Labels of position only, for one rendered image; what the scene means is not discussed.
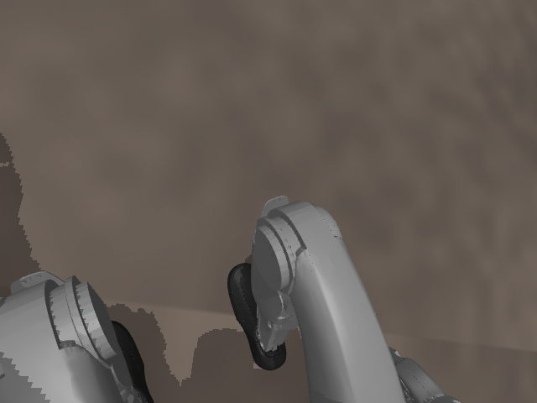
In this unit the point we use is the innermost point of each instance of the right robot hand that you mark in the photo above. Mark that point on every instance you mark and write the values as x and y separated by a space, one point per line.
418 386

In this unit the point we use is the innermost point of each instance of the left robot foot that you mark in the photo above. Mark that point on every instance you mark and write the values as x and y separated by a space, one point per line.
133 360

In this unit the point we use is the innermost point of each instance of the right robot foot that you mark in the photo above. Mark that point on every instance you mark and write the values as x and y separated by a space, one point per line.
245 310

